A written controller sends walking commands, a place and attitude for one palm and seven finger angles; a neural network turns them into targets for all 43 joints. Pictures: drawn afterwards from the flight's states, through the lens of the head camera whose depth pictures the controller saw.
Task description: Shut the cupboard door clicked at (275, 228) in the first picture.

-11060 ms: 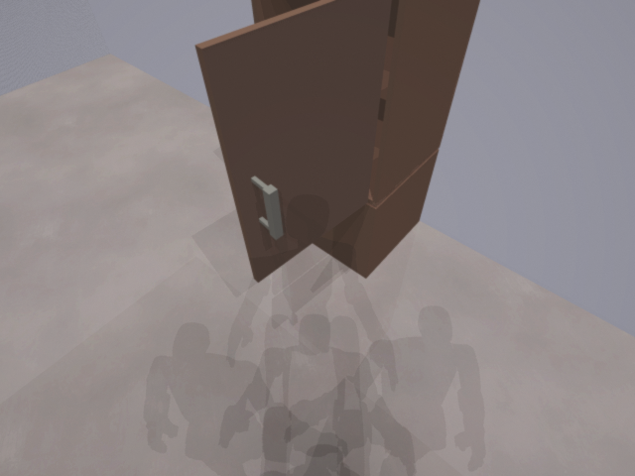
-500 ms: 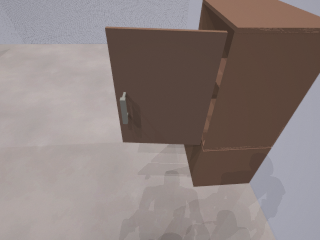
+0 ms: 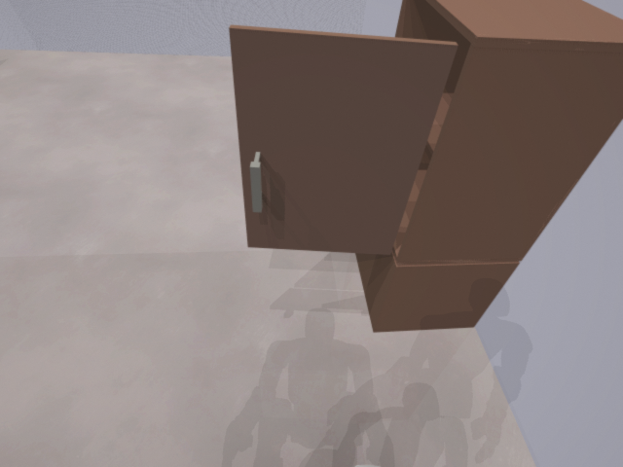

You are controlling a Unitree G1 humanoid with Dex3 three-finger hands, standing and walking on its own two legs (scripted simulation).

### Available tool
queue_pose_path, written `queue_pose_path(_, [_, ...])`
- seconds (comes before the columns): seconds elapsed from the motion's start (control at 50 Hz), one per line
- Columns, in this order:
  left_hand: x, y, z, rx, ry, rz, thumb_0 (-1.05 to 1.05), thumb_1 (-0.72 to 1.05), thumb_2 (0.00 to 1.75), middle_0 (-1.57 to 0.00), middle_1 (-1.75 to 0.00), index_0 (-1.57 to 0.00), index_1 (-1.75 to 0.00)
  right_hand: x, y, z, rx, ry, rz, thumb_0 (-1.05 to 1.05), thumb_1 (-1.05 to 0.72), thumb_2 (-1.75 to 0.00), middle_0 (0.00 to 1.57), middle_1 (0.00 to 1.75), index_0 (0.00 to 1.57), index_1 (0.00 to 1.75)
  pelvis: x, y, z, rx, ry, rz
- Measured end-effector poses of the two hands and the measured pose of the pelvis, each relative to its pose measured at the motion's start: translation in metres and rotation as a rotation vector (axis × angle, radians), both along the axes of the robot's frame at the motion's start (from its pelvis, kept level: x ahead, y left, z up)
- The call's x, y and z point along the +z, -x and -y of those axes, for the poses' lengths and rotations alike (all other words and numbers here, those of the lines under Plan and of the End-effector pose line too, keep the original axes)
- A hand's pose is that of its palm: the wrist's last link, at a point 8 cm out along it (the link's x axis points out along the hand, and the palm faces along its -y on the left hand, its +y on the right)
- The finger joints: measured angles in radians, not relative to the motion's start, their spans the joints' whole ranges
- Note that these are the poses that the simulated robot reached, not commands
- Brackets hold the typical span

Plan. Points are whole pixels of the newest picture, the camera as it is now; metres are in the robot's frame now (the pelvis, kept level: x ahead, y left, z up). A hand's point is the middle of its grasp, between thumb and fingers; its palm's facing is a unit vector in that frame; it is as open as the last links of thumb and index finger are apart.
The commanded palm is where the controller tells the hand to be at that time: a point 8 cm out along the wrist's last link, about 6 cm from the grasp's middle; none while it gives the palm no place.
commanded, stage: come to a stop and stand still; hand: left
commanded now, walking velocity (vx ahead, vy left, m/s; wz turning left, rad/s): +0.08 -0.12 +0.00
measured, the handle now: (257, 182) +0.74 +0.16 -0.08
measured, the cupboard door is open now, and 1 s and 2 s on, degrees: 84 84 84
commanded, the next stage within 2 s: look again from close up in 0.06 s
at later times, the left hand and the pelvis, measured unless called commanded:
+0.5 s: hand out of the picture +0.11 +0.11 -0.17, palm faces +0.05 -0.98 -0.19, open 7.2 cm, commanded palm none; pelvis +0.04 -0.07 -0.01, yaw +0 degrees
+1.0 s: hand out of the picture +0.05 +0.08 -0.18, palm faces +0.10 -0.99 -0.14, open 7.4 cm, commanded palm none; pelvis +0.10 -0.07 +0.00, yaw +1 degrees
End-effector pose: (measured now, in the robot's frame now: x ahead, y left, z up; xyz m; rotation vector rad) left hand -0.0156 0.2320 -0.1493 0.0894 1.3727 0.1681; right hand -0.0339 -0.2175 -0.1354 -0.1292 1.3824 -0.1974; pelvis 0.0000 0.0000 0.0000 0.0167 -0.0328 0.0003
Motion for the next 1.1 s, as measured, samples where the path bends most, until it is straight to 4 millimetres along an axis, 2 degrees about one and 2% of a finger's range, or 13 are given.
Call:
queue_pose_path(0.08, [0.011,-0.035,0.002,-0.023,-0.018,0.079,0.0,0.91,0.9,-0.2,-0.3,-0.2,-0.3,-0.003,0.013,-0.011,-0.014,-0.052,-0.043,0.01,-0.91,-0.9,0.2,0.3,0.2,0.3,0.003,-0.001,0.006,-0.006,-0.001,-0.01])
queue_pose_path(0.16, [0.019,-0.07,0.016,-0.073,-0.036,0.12,0.0,0.91,0.9,-0.19,-0.3,-0.2,-0.3,-0.009,0.016,-0.009,-0.043,-0.092,-0.062,0.01,-0.91,-0.9,0.2,0.3,0.2,0.3,0.003,-0.005,0.018,-0.018,-0.005,-0.02])
queue_pose_path(0.26, [0.014,-0.108,0.046,-0.119,-0.069,0.188,0.0,0.91,0.9,-0.19,-0.3,-0.2,-0.3,-0.03,0.008,0.014,-0.065,-0.127,-0.082,0.01,-0.91,-0.9,0.2,0.3,0.2,0.3,-0.012,-0.016,0.045,-0.029,-0.036,-0.03])
queue_pose_path(0.34, [0.017,-0.116,0.064,-0.08,-0.072,0.208,-0.01,0.93,0.9,-0.2,-0.3,-0.2,-0.3,-0.032,-0.012,0.04,-0.037,-0.108,-0.087,0.01,-0.91,-0.9,0.2,0.3,0.2,0.3,-0.01,-0.022,0.056,-0.008,0.0,-0.019])
queue_pose_path(0.42, [0.017,-0.118,0.07,-0.063,-0.07,0.199,-0.02,0.95,0.9,-0.2,-0.3,-0.2,-0.3,-0.021,-0.041,0.063,-0.019,-0.061,-0.041,0.01,-0.91,-0.9,0.2,0.3,0.2,0.3,-0.005,-0.031,0.064,-0.001,0.014,-0.016])
queue_pose_path(0.48, [0.01,-0.118,0.074,-0.054,-0.048,0.183,-0.01,0.95,0.9,-0.2,-0.3,-0.2,-0.3,-0.015,-0.061,0.073,-0.005,-0.022,0.0,0.01,-0.91,-0.9,0.2,0.3,0.2,0.3,-0.005,-0.038,0.067,-0.002,0.026,-0.013])
queue_pose_path(0.54, [0.001,-0.114,0.075,-0.032,-0.029,0.155,-0.01,0.95,0.9,-0.2,-0.3,-0.2,-0.3,-0.011,-0.075,0.074,0.011,0.002,0.024,0.0,-0.91,-0.9,0.19,0.3,0.2,0.3,-0.007,-0.045,0.069,-0.003,0.032,-0.006])
queue_pose_path(0.6, [0.001,-0.107,0.075,-0.018,-0.025,0.118,-0.01,0.96,0.9,-0.2,-0.3,-0.2,-0.3,-0.007,-0.086,0.071,0.033,-0.003,0.024,0.0,-0.92,-0.9,0.19,0.3,0.19,0.3,-0.002,-0.052,0.071,-0.003,0.021,-0.01])
queue_pose_path(0.78, [0.009,-0.066,0.085,-0.003,-0.021,-0.039,0.0,0.93,0.9,-0.2,-0.3,-0.2,-0.3,-0.012,-0.102,0.069,0.062,-0.034,-0.021,0.02,-0.94,-0.9,0.2,0.3,0.2,0.3,0.003,-0.067,0.071,0.004,0.011,-0.018])
queue_pose_path(0.86, [0.008,-0.055,0.094,0.0,-0.006,-0.086,0.0,0.92,0.9,-0.2,-0.3,-0.2,-0.3,-0.014,-0.103,0.067,0.063,-0.048,-0.035,0.02,-0.94,-0.9,0.2,0.3,0.2,0.3,0.002,-0.074,0.073,0.003,0.008,-0.017])
queue_pose_path(1.0, [-0.002,-0.055,0.102,0.05,0.032,-0.107,0.0,0.91,0.9,-0.2,-0.3,-0.2,-0.3,-0.017,-0.107,0.063,0.062,-0.054,-0.079,0.01,-0.92,-0.9,0.2,0.3,0.2,0.3,-0.005,-0.095,0.072,0.016,0.031,-0.023])
queue_pose_path(1.1, [-0.014,-0.066,0.094,0.077,0.055,-0.119,0.0,0.9,0.9,-0.2,-0.3,-0.2,-0.3,-0.015,-0.125,0.056,0.057,-0.032,-0.079,0.01,-0.92,-0.9,0.2,0.3,0.2,0.3,-0.011,-0.119,0.062,0.025,0.029,-0.022])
